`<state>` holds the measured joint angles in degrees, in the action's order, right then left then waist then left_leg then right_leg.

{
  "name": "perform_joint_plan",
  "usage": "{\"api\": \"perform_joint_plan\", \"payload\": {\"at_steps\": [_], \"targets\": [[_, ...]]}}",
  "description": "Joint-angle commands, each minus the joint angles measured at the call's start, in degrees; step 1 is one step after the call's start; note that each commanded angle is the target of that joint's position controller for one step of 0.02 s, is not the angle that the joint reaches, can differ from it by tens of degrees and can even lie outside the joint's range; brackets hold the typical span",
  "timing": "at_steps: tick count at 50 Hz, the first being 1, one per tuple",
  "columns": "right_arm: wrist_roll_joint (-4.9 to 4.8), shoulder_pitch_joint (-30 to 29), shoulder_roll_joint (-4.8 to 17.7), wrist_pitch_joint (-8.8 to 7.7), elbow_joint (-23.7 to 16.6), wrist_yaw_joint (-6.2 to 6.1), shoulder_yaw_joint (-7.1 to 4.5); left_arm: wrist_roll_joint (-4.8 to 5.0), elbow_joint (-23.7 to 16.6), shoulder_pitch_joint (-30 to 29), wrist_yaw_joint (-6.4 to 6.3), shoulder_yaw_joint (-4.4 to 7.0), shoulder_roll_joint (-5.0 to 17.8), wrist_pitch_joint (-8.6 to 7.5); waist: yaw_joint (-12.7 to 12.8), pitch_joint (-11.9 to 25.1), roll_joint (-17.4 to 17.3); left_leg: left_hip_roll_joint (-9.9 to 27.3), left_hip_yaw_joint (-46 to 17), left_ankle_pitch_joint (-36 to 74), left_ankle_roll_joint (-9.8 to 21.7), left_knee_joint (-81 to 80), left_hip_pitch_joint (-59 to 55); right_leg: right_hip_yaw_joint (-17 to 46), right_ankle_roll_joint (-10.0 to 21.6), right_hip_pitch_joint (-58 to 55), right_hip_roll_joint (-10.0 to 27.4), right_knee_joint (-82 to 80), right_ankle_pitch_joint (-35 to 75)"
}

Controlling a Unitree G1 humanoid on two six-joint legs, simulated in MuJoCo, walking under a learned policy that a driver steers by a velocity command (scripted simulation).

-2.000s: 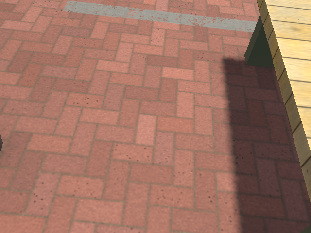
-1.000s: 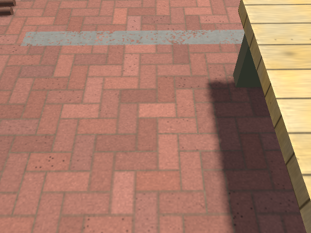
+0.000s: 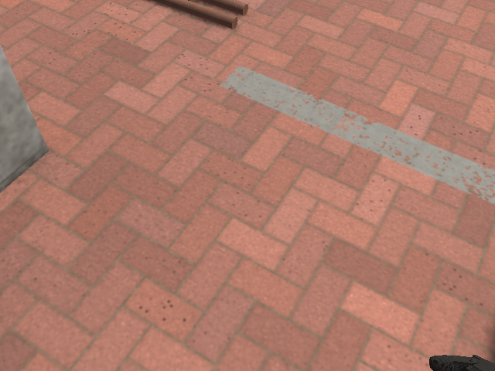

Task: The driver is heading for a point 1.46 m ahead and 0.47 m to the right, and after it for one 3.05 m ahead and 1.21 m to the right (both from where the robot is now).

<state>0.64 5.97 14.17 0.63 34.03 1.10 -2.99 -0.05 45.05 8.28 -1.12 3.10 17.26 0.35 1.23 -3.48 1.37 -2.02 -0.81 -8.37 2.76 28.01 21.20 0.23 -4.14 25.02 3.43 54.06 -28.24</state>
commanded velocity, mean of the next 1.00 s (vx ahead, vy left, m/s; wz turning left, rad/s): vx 0.14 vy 0.00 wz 0.03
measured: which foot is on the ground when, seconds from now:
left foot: down 0.00-1.00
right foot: up 0.00-0.10, down 0.12-0.78, up 0.80-1.00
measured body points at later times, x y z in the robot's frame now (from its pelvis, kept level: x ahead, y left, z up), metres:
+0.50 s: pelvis +0.03 -0.03 +0.00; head +0.04 -0.02 +0.45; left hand +0.14 +0.22 -0.13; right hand +0.16 -0.29 -0.11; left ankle +0.07 +0.10 -0.73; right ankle +0.01 -0.15 -0.74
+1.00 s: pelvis +0.16 +0.01 +0.01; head +0.18 +0.02 +0.46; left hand +0.30 +0.27 -0.11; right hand +0.14 -0.25 -0.12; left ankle +0.08 +0.09 -0.74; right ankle +0.22 -0.16 -0.67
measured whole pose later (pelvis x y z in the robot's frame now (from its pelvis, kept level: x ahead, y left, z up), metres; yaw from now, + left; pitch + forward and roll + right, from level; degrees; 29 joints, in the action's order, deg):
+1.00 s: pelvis +0.16 +0.01 +0.01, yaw +0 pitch +1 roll -1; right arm -0.5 24.2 11.6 -5.1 53.7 0.4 -3.5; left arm 1.3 50.6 8.6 0.9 3.1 16.1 -4.1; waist -2.6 -0.3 1.7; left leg -2.0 2.2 -14.5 3.4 14.2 1.1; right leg 0.6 2.5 34.0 4.8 53.8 -10.5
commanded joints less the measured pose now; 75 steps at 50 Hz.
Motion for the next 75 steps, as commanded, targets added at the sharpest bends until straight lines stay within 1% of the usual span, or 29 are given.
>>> {"api": "perform_joint_plan", "payload": {"at_steps": [1, 4, 6, 8, 9, 14, 24, 27, 30, 33, 35, 37, 38, 39, 40, 41, 43, 45, 50, 57, 60, 62, 63, 64, 65, 66, 68, 71, 75], "targets": [[0.16, -1.67, 8.07, -0.83, -2.8, -0.64, -2.57, -0.25, -1.4, 5.29, -0.43, 0.6, 3.29, 0.29, 0.35, 11.61, -8.96, 13.31, -10.5, 16.84, 11.33, -7.85, -6.84, 0.55, -0.04, -6.45, 0.09, -7.5, 4.31], [-0.1, -1.99, 6.72, -0.56, -1.45, -0.87, -1.87, -0.45, -1.37, 5.12, -0.04, 0.31, 2.76, 0.35, 0.51, 10.75, -9.02, 12.68, -11.06, 5.53, 9.71, -7.6, -5.27, 0.0, 1.16, -11.92, -0.63, -17.66, 10.99], [-0.3, -0.98, 4.05, -0.57, -0.03, -0.77, -0.91, -1.98, -1.01, 6.39, 0.57, -0.06, 2.25, 0.04, 1.53, 9.29, -6.94, 9.11, -9.26, -6.37, 4.33, -6.45, -1.48, 0.34, 3.08, -18.67, -0.58, -27.48, 21.12], [0.57, 3.95, 3.27, -0.35, 0.94, -0.83, -0.96, -1.86, -1.83, 2.15, 0.24, 0.55, 7.08, -0.18, -4.28, 4.46, 6.5, 2.2, -3.29, -12.32, -1.68, -3.37, -4.39, 6.97, 7.65, -8.85, 6.09, -32.81, 11.08], [0.71, 0.49, 4.85, -0.21, 0.9, -1.42, -1.2, -2.16, -2.55, -0.23, 0.15, -0.07, 4.18, -0.57, -2.53, 1.75, 7.49, 2.14, -2.89, -8.24, -2.86, -1.24, -9.74, 7.54, 7.44, -1.15, 4.41, -36.16, -1.41], [0.35, 0.93, 4.85, -0.64, 2.93, -2.36, -1.73, -1.13, -0.69, 2.97, -0.69, -0.84, 2.56, -2.52, -1.09, 1.78, 2.32, 3.61, -4.51, -2.31, -1.45, -1.13, -9.72, 4.22, 4.58, -5.49, 1.41, -33.96, 6.34], [-0.25, 3.1, 4.39, -0.59, 7.38, -2.85, -2.07, -0.77, 1.21, 4.22, -0.5, -1.21, 1.31, -2.34, -0.32, 4.61, -2.47, 4.29, -4.68, 7.32, -1.86, -0.27, -11.68, 2.31, 5.07, -10.56, -0.15, -31.3, 17.53], [-0.36, 3.55, 4.63, -0.37, 8.76, -3.18, -2.18, -0.68, 2.14, 4.17, -0.44, -1.24, 1.09, -2.29, -0.46, 4.48, -2.33, 4.42, -4.71, 8.34, -1.86, -0.21, -12.41, 2.0, 5.0, -10.83, -0.43, -31.42, 18.74], [-0.9, 4.97, 4.8, -0.18, 10.56, -3.43, -2.51, 0.17, 3.55, 5.46, -0.73, -0.43, 3.07, -1.73, -0.45, 2.24, 1.57, 0.25, -0.19, -14.96, -1.38, 3.38, -8.42, 4.08, 7.87, -9.13, -0.14, -34.28, -3.53], [-2.04, 2.17, 3.19, -2.66, 9.33, -2.6, -2.14, 1.36, 4.0, 7.86, -1.1, 0.88, 6.76, -2.58, 0.72, -5.08, 8.01, 0.65, 3.84, -17.23, -0.61, 13.04, 4.53, 20.13, 15.83, -11.14, 12.08, -43.5, -19.95], [-2.4, 0.92, 3.14, -4.4, 9.13, -1.76, -2.04, 1.69, 4.11, 6.74, -0.96, 1.23, 7.04, -3.56, 0.22, -7.46, 7.68, 3.75, 1.96, -16.32, 1.03, 11.69, 5.89, 22.83, 17.53, -11.34, 14.88, -44.0, -13.14], [-2.59, 7.29, 3.07, -5.4, 12.34, -0.96, -2.42, 2.11, 3.59, 3.07, -0.22, 0.89, 5.62, -3.67, -3.46, -4.08, 6.41, 2.07, 3.84, -11.73, 2.18, 0.69, -7.99, 14.63, 14.33, -7.74, 9.7, -39.49, -4.57], [-2.64, 13.1, 4.75, -5.65, 14.96, -0.98, -3.35, 1.75, 3.6, 2.1, 0.11, 0.47, 4.09, -3.7, -5.59, -2.18, 4.4, 1.93, 1.82, -7.88, 2.32, -0.89, -17.41, 9.83, 12.25, -3.1, 5.98, -33.56, 1.67], [-2.49, 20.17, 9.99, -6.03, 16.69, -1.19, -4.93, 1.39, 2.1, 0.33, 0.31, -0.75, 0.12, -4.28, -7.65, 0.45, -8.15, 10.92, -15.2, -14.73, 6.72, -8.75, -25.62, 0.2, 7.82, 5.2, -1.74, -15.95, 8.49], [-2.27, 25.79, 13.8, -6.51, 17.63, -0.37, -5.71, 1.65, 0.11, -0.62, 0.05, -0.55, 0.92, -5.46, -9.07, 2.72, -19.19, 22.05, -37.8, -14.8, 14.54, -17.21, -32.69, -0.49, 5.66, 15.86, -6.55, 1.14, -0.51], [-1.32, 22.56, 8.57, -7.17, 17.04, -0.13, -3.83, 2.32, 0.53, -0.08, 0.13, 0.46, 4.06, -6.15, -6.62, 1.67, -12.15, 24.11, -38.2, -11.13, 15.22, -16.59, -32.3, 5.09, 6.67, 21.15, -4.17, 10.62, -4.07], [-1.27, 16.22, 6.12, -7.68, 15.12, -0.22, -2.96, 2.48, 2.4, 1.42, 0.9, 0.47, 3.39, -6.52, -3.62, 1.34, -6.13, 19.9, -25.36, -6.81, 11.09, -15.95, -30.38, 5.32, 9.07, 22.65, 0.72, 12.03, 5.61], [-1.23, 15.45, 3.98, -7.11, 15.37, -0.21, -2.03, 1.61, 2.5, -0.66, 1.55, 0.73, 2.81, -6.16, -3.28, 0.9, -5.2, 16.5, -16.57, 2.6, 8.25, -17.66, -27.96, 3.7, 8.91, 20.67, 3.28, 6.86, 12.9], [-1.0, 18.28, 6.78, -6.2, 17.4, -1.45, -2.35, 1.12, 1.18, -6.13, 2.29, -0.53, -0.88, -4.8, -4.17, -0.33, -5.15, 14.06, -5.63, 13.31, 8.04, -20.37, -23.7, 0.39, 5.4, 19.45, 2.23, -6.52, 22.91], [-1.25, 19.64, 7.81, -6.39, 19.89, -1.71, -2.02, 1.57, -2.52, -15.01, 3.91, -0.95, 0.0, -4.95, -5.31, -4.48, -5.96, 15.5, 3.5, 12.07, 6.17, -22.82, -23.16, -1.73, 7.8, 12.24, -0.85, -21.5, 32.12], [-0.67, 17.78, 9.32, -5.2, 18.96, -2.22, -2.35, 1.54, -2.78, -12.31, 5.04, 0.28, 2.65, -5.21, -1.96, -0.15, -7.47, 16.39, 6.6, 38.58, 4.01, -12.8, -28.99, -5.29, 10.81, 5.97, -4.46, -21.15, 25.57], [-0.09, 16.32, 10.26, -3.73, 17.8, -3.04, -2.37, 1.67, 1.1, 2.57, 5.02, 2.94, 6.64, -4.55, 5.72, 8.74, -7.62, 14.25, 9.6, 52.03, 1.37, 8.1, -25.19, -7.21, 13.66, -12.69, -8.86, -21.38, 23.77], [0.42, 16.74, 9.87, -3.86, 16.27, -3.4, -1.79, 1.54, 2.54, 11.66, 4.14, 4.58, 10.8, -3.95, 8.97, 14.1, -1.85, 12.25, 9.44, 36.66, -0.79, 25.65, -10.39, 5.93, 16.97, -30.04, -1.58, -21.65, 20.89], [1.19, 23.66, 0.02, -5.55, 14.49, -1.83, 1.32, 1.63, 2.41, 13.58, 4.02, 5.13, 15.11, -4.03, 2.34, 22.43, 14.16, -0.72, 4.29, -19.84, -4.57, 48.4, 13.8, 41.27, 29.48, -48.85, 14.7, -29.25, 5.84], [-1.31, 17.63, 5.56, -8.27, 13.98, -1.06, 0.39, 1.24, 2.25, 14.33, 3.67, 3.97, 10.34, -4.24, 6.31, 24.52, 7.81, -0.55, -6.8, -22.38, -2.71, 55.04, 20.03, 49.53, 28.53, -50.02, 14.97, -38.15, -1.47], [-3.48, 11.81, 9.02, -9.71, 11.77, -0.82, -0.53, 0.9, 2.08, 10.91, 3.28, 3.5, 8.33, -4.76, 5.97, 14.77, 6.4, 2.67, -6.44, -17.29, -1.19, 54.09, 24.91, 40.93, 25.17, -43.15, 13.33, -39.53, 2.11], [-1.76, 7.84, 9.48, -10.42, 10.99, -1.93, -1.05, 0.63, -0.47, 2.63, 3.22, 2.43, 5.49, -5.52, 1.3, 6.93, -2.53, 7.06, -5.57, -9.89, -1.11, 44.18, 18.72, 28.32, 22.18, -25.14, 8.44, -41.03, 15.98], [-0.31, 9.67, 7.98, -8.24, 10.21, -2.4, -1.38, 0.48, -2.07, 0.18, 2.65, 1.92, 4.6, -5.52, -2.77, 4.7, -0.2, 8.9, -4.89, -8.42, -3.25, 36.56, 11.78, 21.4, 22.32, -13.52, 5.09, -43.87, 24.59], [0.59, 1.02, 5.57, -6.85, 6.86, -2.73, -0.53, 0.86, -1.59, 4.52, 1.16, 2.6, 7.57, -5.51, -0.58, 1.37, 0.42, 7.06, -2.51, 4.28, -6.35, 18.53, 11.06, 15.5, 20.12, -6.35, 1.57, -44.55, 25.75]]}}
